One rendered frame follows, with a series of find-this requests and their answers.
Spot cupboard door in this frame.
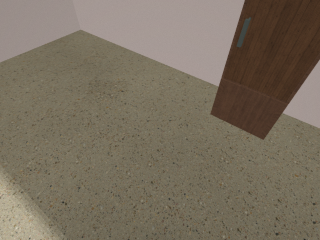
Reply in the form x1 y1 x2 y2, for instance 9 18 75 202
224 0 320 102

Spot handle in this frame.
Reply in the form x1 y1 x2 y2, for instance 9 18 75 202
237 17 251 48

